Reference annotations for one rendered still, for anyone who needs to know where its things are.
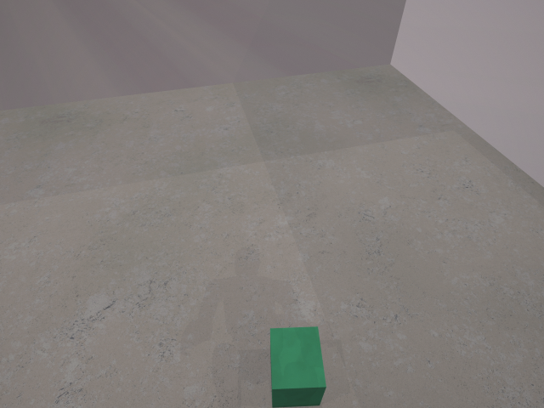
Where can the carton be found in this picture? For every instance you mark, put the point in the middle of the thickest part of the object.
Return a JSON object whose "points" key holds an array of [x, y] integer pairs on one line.
{"points": [[297, 371]]}

